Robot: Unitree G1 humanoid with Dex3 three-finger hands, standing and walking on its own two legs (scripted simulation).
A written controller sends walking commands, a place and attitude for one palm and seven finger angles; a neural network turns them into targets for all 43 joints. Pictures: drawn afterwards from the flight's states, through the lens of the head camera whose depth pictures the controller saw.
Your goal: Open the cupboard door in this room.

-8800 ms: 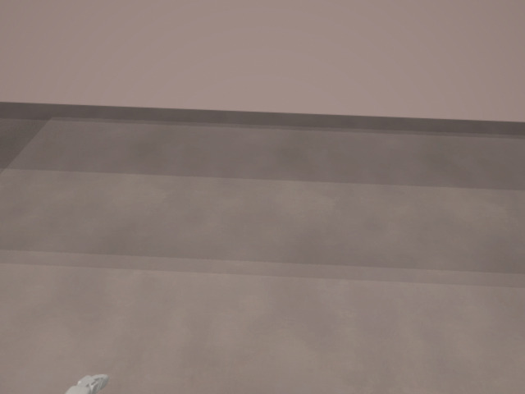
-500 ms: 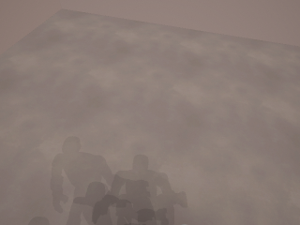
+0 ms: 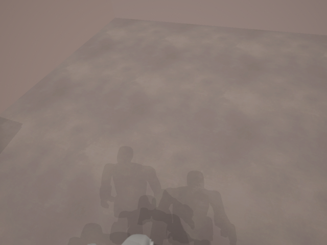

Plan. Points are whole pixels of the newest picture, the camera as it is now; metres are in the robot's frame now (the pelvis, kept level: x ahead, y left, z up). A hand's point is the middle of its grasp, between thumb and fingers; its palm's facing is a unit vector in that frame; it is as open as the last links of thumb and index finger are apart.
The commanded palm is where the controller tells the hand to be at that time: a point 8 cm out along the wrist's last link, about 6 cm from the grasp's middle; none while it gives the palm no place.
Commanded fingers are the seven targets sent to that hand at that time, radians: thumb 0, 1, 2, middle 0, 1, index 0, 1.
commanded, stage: turn or walk to find it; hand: left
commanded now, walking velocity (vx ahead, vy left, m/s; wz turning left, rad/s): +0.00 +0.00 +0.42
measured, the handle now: out of the picture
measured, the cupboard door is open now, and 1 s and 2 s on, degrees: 0 0 0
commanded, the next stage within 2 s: stand and wait in 1.52 s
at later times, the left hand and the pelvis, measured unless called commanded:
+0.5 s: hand out of the picture -0.03 +0.27 -0.17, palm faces +0.27 -0.93 -0.24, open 7.4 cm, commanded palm none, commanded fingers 0.00 0.90 0.90 -0.20 -0.30 -0.20 -0.30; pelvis -0.03 +0.05 +0.00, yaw +12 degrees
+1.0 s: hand out of the picture -0.06 +0.19 -0.15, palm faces +0.44 -0.86 -0.26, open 7.4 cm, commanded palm none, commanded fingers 0.00 0.90 0.90 -0.20 -0.30 -0.20 -0.30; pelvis -0.05 -0.01 +0.00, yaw +26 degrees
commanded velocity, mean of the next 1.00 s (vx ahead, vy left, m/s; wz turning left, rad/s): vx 0.00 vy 0.00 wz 0.42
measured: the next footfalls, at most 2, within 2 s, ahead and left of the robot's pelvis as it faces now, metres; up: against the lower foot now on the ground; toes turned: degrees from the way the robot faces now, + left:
left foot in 0.30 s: -0.01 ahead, +0.16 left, +0.00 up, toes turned +14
right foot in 0.74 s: +0.05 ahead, -0.07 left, +0.00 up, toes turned +13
